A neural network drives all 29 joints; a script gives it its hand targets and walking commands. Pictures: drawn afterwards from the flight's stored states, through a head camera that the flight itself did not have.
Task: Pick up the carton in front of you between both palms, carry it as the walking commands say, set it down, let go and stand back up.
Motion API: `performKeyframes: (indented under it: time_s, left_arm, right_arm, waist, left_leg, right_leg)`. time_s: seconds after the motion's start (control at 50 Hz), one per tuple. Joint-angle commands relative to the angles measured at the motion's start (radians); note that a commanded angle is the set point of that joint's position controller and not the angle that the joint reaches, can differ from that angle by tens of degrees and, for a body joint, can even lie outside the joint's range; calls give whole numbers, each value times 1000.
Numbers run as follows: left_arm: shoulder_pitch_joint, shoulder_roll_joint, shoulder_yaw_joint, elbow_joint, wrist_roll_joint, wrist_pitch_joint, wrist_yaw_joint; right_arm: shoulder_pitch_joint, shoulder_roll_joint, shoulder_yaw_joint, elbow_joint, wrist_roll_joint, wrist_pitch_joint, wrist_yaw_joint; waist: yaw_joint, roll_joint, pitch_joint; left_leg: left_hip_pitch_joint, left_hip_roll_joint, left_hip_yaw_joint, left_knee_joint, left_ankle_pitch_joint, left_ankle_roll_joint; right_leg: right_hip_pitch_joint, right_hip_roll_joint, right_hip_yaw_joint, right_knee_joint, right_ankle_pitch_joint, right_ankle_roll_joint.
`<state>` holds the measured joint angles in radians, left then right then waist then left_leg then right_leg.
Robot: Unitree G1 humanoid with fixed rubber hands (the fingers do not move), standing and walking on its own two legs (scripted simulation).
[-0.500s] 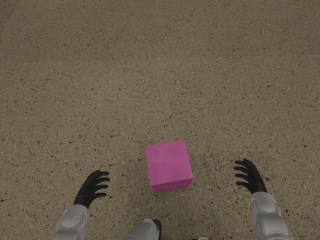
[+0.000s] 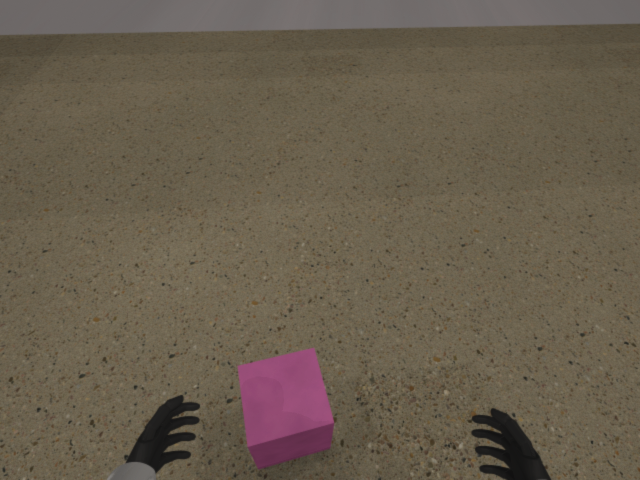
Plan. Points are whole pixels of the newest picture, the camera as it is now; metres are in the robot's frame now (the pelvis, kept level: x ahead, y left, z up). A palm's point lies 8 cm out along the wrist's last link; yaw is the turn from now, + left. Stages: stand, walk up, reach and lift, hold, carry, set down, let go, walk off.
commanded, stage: let go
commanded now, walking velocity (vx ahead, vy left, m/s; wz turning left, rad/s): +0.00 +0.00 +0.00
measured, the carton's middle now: (286, 409) +0.41 +0.10 -0.65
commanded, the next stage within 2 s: stand in 0.22 s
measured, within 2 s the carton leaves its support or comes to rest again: neither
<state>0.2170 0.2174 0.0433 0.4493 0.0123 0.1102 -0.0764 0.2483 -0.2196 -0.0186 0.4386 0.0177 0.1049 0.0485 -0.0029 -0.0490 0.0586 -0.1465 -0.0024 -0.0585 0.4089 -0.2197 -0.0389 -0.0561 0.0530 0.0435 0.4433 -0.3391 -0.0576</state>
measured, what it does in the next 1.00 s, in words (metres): shifts its weight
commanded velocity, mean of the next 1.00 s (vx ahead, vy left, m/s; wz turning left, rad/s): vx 0.00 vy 0.00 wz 0.00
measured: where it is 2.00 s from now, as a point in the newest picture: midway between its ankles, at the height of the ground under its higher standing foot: outside the picture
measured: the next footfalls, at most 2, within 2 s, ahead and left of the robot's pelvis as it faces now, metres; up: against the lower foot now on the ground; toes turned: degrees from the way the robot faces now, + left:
none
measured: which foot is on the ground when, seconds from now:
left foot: down 0.00-1.00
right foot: down 0.00-1.00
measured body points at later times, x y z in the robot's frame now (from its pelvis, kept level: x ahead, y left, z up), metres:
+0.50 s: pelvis -0.02 +0.06 -0.01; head -0.02 +0.08 +0.44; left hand +0.12 +0.34 -0.11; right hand +0.11 -0.24 -0.08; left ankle +0.00 +0.15 -0.74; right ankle -0.06 -0.08 -0.74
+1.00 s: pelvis +0.00 +0.06 +0.00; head +0.01 +0.08 +0.45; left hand +0.14 +0.35 -0.12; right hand +0.12 -0.25 -0.09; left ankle +0.00 +0.15 -0.74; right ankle -0.06 -0.08 -0.74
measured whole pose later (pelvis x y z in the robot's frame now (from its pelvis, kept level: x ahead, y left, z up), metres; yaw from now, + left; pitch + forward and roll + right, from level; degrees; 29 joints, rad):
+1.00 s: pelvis +0.00 +0.06 +0.00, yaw -2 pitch -1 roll +0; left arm 0.21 0.36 0.02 0.78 0.03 0.00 0.03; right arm 0.14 -0.33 -0.03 0.85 -0.03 0.00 -0.02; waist -0.01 -0.04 0.02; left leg -0.21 -0.04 0.00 0.49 -0.26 0.04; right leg -0.09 0.00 0.09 0.44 -0.34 0.02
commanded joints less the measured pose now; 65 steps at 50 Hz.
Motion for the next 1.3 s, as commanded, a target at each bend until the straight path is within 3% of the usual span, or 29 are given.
performKeyframes:
  time_s: [0.0,0.1,0.16,0.2,0.22,0.24,0.28,0.34,0.4,0.66,0.76,0.96,1.28]
  left_arm:
    - [-31,162,59,-120,29,45,39]
    - [-8,142,48,-121,13,52,43]
    - [-14,127,34,-134,2,58,49]
    - [-23,125,29,-142,1,66,53]
    - [-61,210,55,-2,26,5,88]
    - [-47,210,53,11,34,-24,94]
    - [-32,213,58,32,42,-53,94]
    - [-1,199,54,65,46,-89,79]
    - [-3,209,56,100,44,-106,75]
    - [25,263,32,226,22,-124,99]
    - [18,273,22,253,16,-120,107]
    - [-14,290,11,303,15,-123,111]
    - [-55,306,2,390,13,-129,101]
  right_arm:
    - [-47,-57,-4,-51,27,-53,-40]
    - [-35,-73,-12,-41,2,-55,-57]
    - [-48,-78,-23,-44,-6,-51,-55]
    - [-57,-79,-32,-40,-8,-42,-45]
    - [-65,-196,-51,106,-80,-57,-68]
    - [-59,-212,-64,112,-85,-65,-75]
    - [-72,-234,-73,133,-90,-83,-71]
    - [-91,-227,-72,153,-84,-107,-69]
    - [-112,-224,-73,178,-72,-115,-66]
    - [-98,-277,-61,295,-55,-125,-68]
    - [-104,-276,-53,330,-49,-120,-72]
    - [-138,-280,-44,384,-44,-116,-73]
    - [-167,-306,-38,472,-42,-121,-66]
  waist:
    - [18,-33,-90]
    - [-1,-60,-115]
    - [3,-34,-97]
    - [9,-3,-72]
    - [18,-84,-50]
    - [4,-28,-33]
    - [-1,59,3]
    - [5,152,-15]
    - [7,146,-48]
    - [0,58,-101]
    - [-3,43,-109]
    - [-5,42,-107]
    - [-8,45,-52]
  left_leg:
    - [-7,-100,66,58,132,39]
    - [6,-90,50,60,169,42]
    - [39,-83,43,60,196,42]
    - [70,-75,41,57,196,40]
    - [-24,35,-4,78,153,34]
    - [-42,46,-34,40,-1,44]
    - [-141,60,-77,-26,-199,55]
    - [-181,76,-120,-84,-312,70]
    - [-165,90,-133,-88,-283,71]
    - [22,87,-79,19,278,65]
    - [49,86,-63,41,372,66]
    - [55,87,-54,35,350,67]
    - [40,96,-73,-46,179,65]
  right_leg:
    - [-25,-111,75,-27,696,117]
    - [-48,-95,59,3,716,117]
    - [-100,-75,33,-6,602,100]
    - [-149,-59,14,-23,465,84]
    - [-221,-72,39,-52,128,92]
    - [-243,-70,51,-70,-36,77]
    - [-217,-66,51,-40,-91,65]
    - [-187,-52,45,3,-72,60]
    - [-160,-59,45,8,-17,58]
    - [-124,-105,75,-27,235,64]
    - [-108,-116,73,-26,325,68]
    - [-84,-132,82,-53,359,67]
    - [-90,-139,101,-138,205,52]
